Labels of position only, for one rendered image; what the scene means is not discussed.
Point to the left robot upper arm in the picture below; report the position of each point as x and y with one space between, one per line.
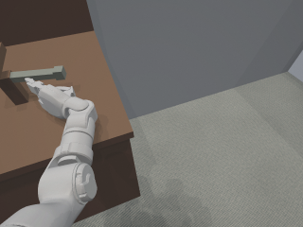
63 193

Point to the robot left hand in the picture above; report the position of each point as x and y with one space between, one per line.
50 97

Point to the counter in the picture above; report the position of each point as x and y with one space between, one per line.
41 34

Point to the robot left forearm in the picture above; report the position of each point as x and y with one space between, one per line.
78 134

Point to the tap lever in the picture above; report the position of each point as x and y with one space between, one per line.
57 73

